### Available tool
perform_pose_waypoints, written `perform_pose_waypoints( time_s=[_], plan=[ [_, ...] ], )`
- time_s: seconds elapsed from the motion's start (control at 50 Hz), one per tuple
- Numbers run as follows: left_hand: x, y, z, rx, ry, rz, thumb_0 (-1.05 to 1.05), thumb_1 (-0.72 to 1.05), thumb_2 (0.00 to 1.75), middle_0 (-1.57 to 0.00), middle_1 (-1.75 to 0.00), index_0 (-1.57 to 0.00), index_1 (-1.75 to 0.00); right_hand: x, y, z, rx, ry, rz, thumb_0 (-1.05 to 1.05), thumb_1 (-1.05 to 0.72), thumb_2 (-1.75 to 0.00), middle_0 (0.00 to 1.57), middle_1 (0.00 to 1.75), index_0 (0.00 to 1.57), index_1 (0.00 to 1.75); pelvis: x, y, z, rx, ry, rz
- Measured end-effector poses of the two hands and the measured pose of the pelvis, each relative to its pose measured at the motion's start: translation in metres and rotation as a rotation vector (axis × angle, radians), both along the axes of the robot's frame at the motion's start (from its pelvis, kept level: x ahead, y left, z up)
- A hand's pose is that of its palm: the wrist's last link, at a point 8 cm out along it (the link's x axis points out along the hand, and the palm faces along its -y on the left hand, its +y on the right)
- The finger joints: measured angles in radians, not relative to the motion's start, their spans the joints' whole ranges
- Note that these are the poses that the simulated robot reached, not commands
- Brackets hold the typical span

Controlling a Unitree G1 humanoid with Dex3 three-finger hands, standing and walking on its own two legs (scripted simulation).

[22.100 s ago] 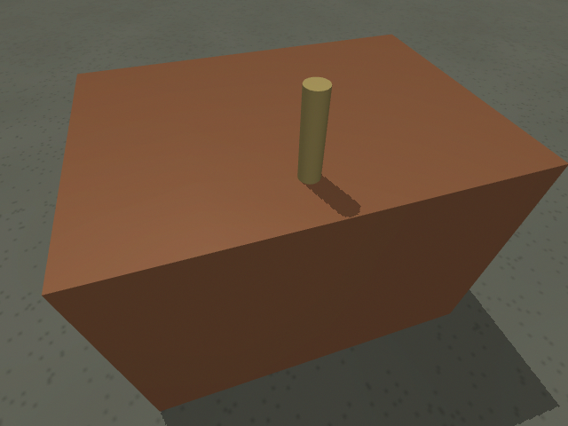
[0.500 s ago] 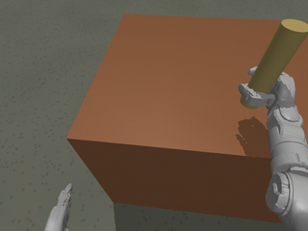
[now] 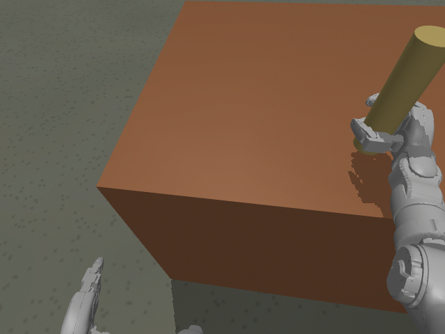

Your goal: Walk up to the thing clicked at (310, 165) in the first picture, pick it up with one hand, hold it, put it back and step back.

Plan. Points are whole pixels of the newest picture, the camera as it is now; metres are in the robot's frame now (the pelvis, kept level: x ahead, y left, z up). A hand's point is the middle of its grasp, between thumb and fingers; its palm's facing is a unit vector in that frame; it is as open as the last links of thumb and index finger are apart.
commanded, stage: lower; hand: right
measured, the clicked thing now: (394, 101) +0.49 -0.21 +0.16
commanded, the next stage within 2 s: loosen in 0.70 s
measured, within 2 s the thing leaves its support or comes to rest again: rests again in 0.56 s
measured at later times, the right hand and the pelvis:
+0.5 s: hand (367, 133) +0.49 -0.20 +0.08, palm faces +0.18 +0.98 +0.01, open 7.4 cm; pelvis -0.01 +0.00 -0.01, yaw +0 degrees
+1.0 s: hand (365, 137) +0.49 -0.20 +0.07, palm faces +0.19 +0.98 +0.00, open 7.3 cm; pelvis -0.01 +0.00 -0.02, yaw +0 degrees
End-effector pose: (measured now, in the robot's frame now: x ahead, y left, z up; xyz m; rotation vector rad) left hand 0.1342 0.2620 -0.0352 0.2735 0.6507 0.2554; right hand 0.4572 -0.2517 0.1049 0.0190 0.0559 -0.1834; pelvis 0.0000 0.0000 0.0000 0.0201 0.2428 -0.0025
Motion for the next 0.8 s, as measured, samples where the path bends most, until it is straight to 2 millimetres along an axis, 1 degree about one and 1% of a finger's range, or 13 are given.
perform_pose_waypoints(
  time_s=[0.14,0.18,0.24,0.3,0.36,0.42,0.48,0.54,0.68,0.8],
  plan=[
    [-0.005,0.001,-0.002,0.019,0.021,0.001,-0.01,-0.54,0.06,-0.06,-0.04,-0.06,-0.05,0.003,-0.001,-0.012,-0.004,-0.004,0.005,-0.01,0.13,-1.15,0.84,1.19,0.88,1.2,-0.003,-0.002,-0.005,0.003,0.019,0.002],
    [-0.004,0.001,0.0,0.027,0.011,-0.001,-0.01,-0.54,0.06,-0.06,-0.04,-0.06,-0.05,0.004,0.0,-0.012,-0.007,-0.01,0.005,-0.01,0.13,-1.15,0.84,1.19,0.88,1.2,-0.003,-0.002,-0.006,0.003,0.021,0.004],
    [-0.006,0.001,-0.004,0.027,0.023,0.001,-0.01,-0.55,0.06,-0.06,-0.05,-0.06,-0.05,0.005,0.001,-0.016,0.005,-0.001,0.008,-0.01,0.13,-1.15,0.83,1.19,0.88,1.21,-0.003,-0.003,-0.008,0.006,0.028,0.001],
    [-0.004,0.002,-0.001,0.035,0.009,0.002,-0.01,-0.55,0.06,-0.06,-0.04,-0.06,-0.05,0.006,0.0,-0.016,-0.005,-0.008,0.005,-0.01,0.13,-1.15,0.83,1.19,0.88,1.21,-0.002,-0.003,-0.009,0.006,0.032,0.005],
    [-0.005,0.002,-0.004,0.029,0.016,-0.002,-0.01,-0.55,0.06,-0.05,-0.04,-0.05,-0.05,0.006,0.001,-0.02,0.001,0.001,0.009,-0.01,0.12,-1.15,0.83,1.2,0.88,1.21,-0.003,-0.003,-0.011,0.006,0.037,0.003],
    [-0.003,0.001,-0.002,0.032,-0.002,-0.011,-0.01,-0.55,0.06,-0.05,-0.04,-0.05,-0.05,0.006,0.001,-0.021,-0.002,-0.005,0.003,-0.01,0.12,-1.15,0.83,1.2,0.87,1.21,-0.004,-0.002,-0.012,0.005,0.039,0.004],
    [-0.004,0.001,-0.004,0.025,-0.001,-0.015,-0.01,-0.55,0.06,-0.05,-0.04,-0.05,-0.05,0.004,0.001,-0.025,0.0,0.002,0.002,-0.01,0.12,-1.15,0.83,1.2,0.87,1.21,-0.006,0.0,-0.014,0.006,0.044,0.0],
    [-0.005,0.003,-0.002,0.035,-0.012,-0.018,-0.01,-0.55,0.06,-0.06,-0.04,-0.05,-0.05,0.004,0.0,-0.028,-0.008,0.002,-0.003,-0.01,0.12,-1.15,0.83,1.2,0.87,1.21,-0.007,0.001,-0.016,0.005,0.047,0.0],
    [-0.01,0.007,-0.005,0.054,-0.003,-0.014,-0.01,-0.55,0.06,-0.05,-0.04,-0.05,-0.05,0.004,0.0,-0.038,-0.004,0.004,-0.002,-0.01,0.12,-1.15,0.83,1.2,0.87,1.21,-0.011,0.003,-0.021,0.008,0.06,-0.002],
    [-0.012,0.007,-0.008,0.052,0.0,-0.013,-0.01,-0.55,0.06,-0.05,-0.04,-0.05,-0.05,0.006,0.0,-0.035,-0.012,-0.008,-0.003,-0.01,0.13,-1.15,0.83,1.2,0.88,1.21,-0.012,0.003,-0.023,0.01,0.066,-0.002]
  ],
)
